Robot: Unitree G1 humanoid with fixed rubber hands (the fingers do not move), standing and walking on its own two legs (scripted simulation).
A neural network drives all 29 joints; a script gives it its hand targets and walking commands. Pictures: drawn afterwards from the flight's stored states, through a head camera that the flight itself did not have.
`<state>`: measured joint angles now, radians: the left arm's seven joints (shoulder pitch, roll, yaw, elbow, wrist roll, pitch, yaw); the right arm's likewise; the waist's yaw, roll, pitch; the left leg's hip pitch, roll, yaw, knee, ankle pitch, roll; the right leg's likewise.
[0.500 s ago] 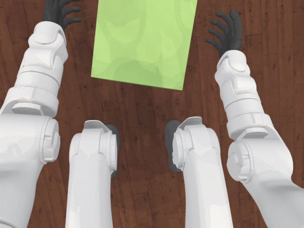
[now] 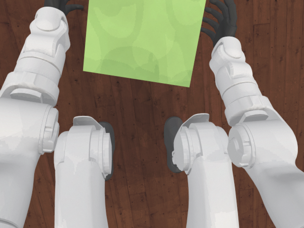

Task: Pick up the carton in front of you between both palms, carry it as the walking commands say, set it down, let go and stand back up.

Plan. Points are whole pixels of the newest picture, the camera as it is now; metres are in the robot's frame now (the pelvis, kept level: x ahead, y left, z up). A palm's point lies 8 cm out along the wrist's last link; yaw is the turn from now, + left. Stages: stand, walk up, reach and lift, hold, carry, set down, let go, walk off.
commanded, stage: reach and lift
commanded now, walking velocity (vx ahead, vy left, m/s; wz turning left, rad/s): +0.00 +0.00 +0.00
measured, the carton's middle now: (140, 38) +0.50 +0.02 -0.25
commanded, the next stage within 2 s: none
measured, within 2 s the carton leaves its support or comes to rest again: leaves its support in 0.48 s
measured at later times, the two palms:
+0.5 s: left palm (70, 7) +0.53 +0.16 -0.17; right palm (215, 29) +0.51 -0.14 -0.16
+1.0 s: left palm out of the picture +0.49 +0.17 +0.02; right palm (280, 19) +0.48 -0.13 +0.03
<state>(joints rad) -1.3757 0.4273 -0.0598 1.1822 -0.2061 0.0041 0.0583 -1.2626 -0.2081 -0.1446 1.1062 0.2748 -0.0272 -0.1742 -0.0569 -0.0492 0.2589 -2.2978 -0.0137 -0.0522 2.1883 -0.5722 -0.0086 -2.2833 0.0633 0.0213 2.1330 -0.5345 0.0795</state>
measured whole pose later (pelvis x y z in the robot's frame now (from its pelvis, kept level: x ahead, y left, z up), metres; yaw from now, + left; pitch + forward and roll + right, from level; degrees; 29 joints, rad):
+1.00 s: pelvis +0.00 +0.00 +0.09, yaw +4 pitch +41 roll -2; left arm -1.09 0.10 0.34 0.90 0.18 0.28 0.04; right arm -0.97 0.06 -0.54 0.70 -0.15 0.28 -0.11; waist -0.04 -0.01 -0.15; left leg -2.07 -0.11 -0.08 1.87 -0.51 -0.05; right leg -2.05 0.12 0.08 1.84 -0.51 0.09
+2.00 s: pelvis +0.10 +0.00 +0.36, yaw +5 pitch +16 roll +0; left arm -0.34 -0.11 0.28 0.58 0.18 0.32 0.06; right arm -0.34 0.15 -0.32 0.55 -0.18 0.32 -0.05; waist -0.02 -0.01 -0.19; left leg -0.74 -0.08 -0.13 0.83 -0.36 -0.02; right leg -0.74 0.07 0.14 0.83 -0.36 0.03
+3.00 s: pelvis +0.10 +0.00 +0.40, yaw +5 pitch -4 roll +0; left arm -0.28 -0.16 0.25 0.34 0.29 0.65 0.01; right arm -0.30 0.16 -0.28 0.35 -0.30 0.64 0.01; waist 0.00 0.00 -0.01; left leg -0.12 -0.04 -0.13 0.39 -0.20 -0.01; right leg -0.12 0.04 0.14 0.39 -0.20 0.01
